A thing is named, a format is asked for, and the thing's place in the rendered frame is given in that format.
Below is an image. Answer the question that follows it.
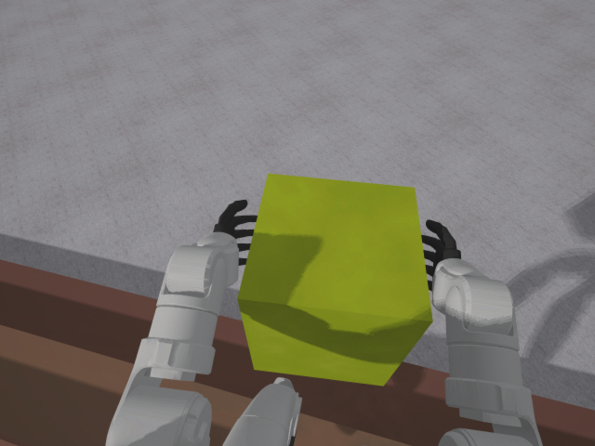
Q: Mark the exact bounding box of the right robot forearm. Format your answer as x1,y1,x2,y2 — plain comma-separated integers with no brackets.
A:
431,258,543,446

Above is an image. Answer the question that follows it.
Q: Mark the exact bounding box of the left robot forearm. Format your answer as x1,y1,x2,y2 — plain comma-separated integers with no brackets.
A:
105,232,239,446

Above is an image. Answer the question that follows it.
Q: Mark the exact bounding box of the left robot hand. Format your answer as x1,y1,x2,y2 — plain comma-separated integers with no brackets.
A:
213,200,258,266

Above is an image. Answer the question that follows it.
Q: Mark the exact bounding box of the robot left thigh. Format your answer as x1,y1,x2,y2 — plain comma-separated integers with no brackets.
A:
222,384,302,446

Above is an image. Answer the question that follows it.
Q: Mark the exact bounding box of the right robot hand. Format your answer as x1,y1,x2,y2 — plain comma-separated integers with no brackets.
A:
421,220,461,291

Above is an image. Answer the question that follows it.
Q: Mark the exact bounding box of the robot left upper arm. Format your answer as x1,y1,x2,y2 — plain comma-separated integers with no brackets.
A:
108,385,212,446

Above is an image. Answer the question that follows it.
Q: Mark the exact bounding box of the carton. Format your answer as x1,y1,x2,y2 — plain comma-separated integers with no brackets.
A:
237,174,433,386

